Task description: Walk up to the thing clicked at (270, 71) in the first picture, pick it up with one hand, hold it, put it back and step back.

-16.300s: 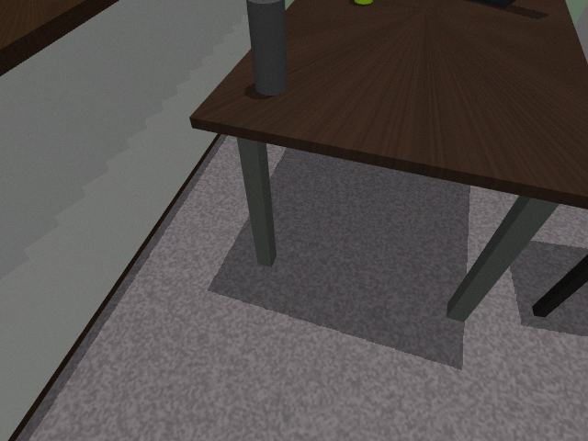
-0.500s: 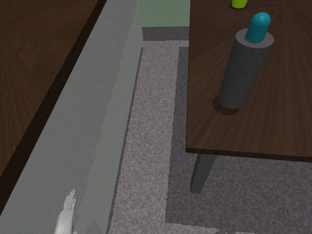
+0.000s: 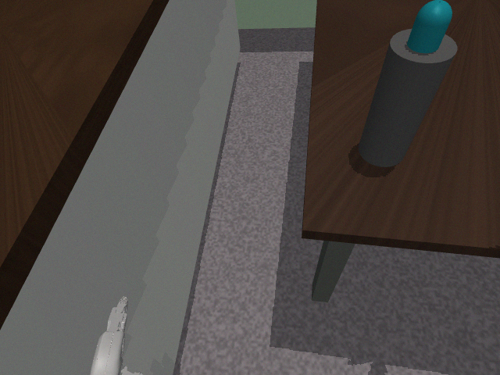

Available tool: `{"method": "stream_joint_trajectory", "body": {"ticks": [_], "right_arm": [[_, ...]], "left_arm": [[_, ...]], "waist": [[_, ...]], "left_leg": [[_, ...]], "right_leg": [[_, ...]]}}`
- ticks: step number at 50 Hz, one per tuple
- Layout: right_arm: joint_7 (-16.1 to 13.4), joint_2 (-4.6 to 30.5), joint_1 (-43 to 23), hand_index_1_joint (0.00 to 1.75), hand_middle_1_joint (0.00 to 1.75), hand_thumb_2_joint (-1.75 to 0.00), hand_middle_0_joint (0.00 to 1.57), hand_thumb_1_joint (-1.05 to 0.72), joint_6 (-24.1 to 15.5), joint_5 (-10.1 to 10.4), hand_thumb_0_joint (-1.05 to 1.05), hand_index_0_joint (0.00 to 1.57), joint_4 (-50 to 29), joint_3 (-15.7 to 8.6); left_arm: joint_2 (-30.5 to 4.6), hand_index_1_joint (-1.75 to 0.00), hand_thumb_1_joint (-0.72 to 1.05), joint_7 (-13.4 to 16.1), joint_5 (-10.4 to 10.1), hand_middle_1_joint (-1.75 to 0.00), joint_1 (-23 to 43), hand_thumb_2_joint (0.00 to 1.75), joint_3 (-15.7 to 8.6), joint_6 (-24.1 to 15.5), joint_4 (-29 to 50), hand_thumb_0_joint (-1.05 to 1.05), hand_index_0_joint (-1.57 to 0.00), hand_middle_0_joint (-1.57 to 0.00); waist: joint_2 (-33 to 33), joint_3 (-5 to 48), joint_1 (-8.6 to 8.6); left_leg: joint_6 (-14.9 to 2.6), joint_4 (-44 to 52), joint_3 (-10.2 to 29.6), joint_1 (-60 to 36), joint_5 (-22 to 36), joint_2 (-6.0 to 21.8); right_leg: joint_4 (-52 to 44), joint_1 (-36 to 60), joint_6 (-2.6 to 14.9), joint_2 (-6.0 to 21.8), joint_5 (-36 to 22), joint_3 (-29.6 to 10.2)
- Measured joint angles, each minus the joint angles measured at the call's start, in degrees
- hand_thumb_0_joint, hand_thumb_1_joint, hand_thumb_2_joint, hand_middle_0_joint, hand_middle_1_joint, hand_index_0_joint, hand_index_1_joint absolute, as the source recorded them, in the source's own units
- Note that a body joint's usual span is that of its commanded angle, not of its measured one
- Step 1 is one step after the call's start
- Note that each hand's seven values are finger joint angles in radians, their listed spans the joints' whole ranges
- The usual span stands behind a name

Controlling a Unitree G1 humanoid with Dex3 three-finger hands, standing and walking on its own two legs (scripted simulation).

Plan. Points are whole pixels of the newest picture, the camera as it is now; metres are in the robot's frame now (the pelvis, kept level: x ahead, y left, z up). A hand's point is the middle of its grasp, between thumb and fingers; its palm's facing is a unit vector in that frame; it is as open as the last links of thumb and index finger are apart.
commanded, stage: go down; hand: right
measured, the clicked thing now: (403, 92) +0.53 -0.20 +0.13
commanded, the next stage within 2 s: approach in 0.68 s
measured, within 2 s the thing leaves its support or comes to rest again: neither
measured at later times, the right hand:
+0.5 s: hand out of the picture +0.41 -0.39 +0.19, palm faces +0.26 +0.97 +0.00, open 17.6 cm
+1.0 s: hand out of the picture +0.42 -0.38 +0.19, palm faces +0.23 +0.97 -0.01, open 17.6 cm
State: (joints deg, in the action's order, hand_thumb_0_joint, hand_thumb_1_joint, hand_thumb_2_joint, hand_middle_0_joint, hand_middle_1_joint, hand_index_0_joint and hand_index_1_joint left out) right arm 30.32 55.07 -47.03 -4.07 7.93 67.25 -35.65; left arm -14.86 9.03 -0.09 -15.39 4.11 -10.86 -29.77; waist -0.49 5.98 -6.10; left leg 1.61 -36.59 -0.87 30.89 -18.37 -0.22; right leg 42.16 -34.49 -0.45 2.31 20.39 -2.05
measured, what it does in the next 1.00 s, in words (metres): stands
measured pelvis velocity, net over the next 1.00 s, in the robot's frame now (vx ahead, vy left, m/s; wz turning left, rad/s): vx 0.01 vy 0.00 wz -0.01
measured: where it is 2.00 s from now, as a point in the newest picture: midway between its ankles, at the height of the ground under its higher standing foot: outside the picture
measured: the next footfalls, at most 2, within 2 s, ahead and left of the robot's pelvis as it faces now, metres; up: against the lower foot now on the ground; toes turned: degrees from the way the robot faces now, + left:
none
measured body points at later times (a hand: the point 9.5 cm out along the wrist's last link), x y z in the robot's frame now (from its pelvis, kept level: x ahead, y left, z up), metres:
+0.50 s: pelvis +0.01 +0.00 +0.00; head +0.07 -0.02 +0.44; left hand +0.15 +0.26 -0.06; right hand +0.39 -0.44 +0.19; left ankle -0.01 +0.14 -0.72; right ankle +0.00 -0.12 -0.72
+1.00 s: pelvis +0.01 +0.00 +0.00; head +0.07 -0.02 +0.44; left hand +0.15 +0.26 -0.06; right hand +0.40 -0.43 +0.19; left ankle -0.01 +0.14 -0.72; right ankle +0.00 -0.12 -0.72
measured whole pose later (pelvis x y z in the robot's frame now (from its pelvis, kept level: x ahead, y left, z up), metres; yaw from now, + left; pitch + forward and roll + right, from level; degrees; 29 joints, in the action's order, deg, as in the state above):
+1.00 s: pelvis +0.01 +0.00 +0.00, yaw -1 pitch +14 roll +3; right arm 30.9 54.8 -47.8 -3.6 8.3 68.1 -33.1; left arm -15.0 8.6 -0.1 -16.7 4.1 -10.5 -26.7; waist -0.1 6.8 -5.9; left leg 1.4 -38.9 -1.4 32.4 -20.0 -0.2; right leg 43.9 -36.0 -0.7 2.2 21.6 -2.7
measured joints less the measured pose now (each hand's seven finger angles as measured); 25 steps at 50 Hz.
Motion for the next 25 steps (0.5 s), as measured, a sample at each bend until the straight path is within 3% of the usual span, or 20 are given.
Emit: {"method": "stream_joint_trajectory", "body": {"ticks": [7,18,25], "right_arm": [[0.27,1.36,-0.59,0.05,0.05,-0.05,0.04,0.58,0.07,-0.55,-0.01,0.05,1.48,-0.41],[0.37,0.22,0.25,0.05,0.05,-0.05,0.04,0.58,0.63,0.08,-0.01,0.05,-0.25,0.44],[0.48,0.03,1.15,0.05,0.05,-0.05,0.04,0.57,0.66,0.09,-0.01,0.05,-0.5,-0.67]], "left_arm": [[-0.19,-0.06,-0.54,-0.22,0.19,-0.05,-0.34,0.06,0.21,0.16,0.96,-0.01,-0.05,-0.06],[-0.43,-0.06,-0.54,-0.2,-0.15,-0.05,-0.8,0.07,-0.11,0.47,1.46,-0.01,-0.05,-0.06],[-0.56,-0.06,-0.54,-0.18,-0.27,-0.05,-1.14,0.06,-0.2,0.54,2.5,-0.01,-0.05,-0.06]], "waist": [[0.28,0.33,-0.32],[0.45,0.63,0.12],[0.25,0.56,0.11]], "left_leg": [[-0.02,-0.54,-0.05,0.88,-0.28,-0.17],[-0.11,-0.9,-0.39,0.6,-0.79,-0.04],[-0.16,-1.28,-0.34,0.62,-1.13,-0.01]], "right_leg": [[0.76,-0.98,-0.08,0.16,0.38,-0.09],[1.0,-0.79,-0.11,0.01,0.72,-0.42],[0.97,-0.6,-0.18,-0.01,0.84,-0.37]]}}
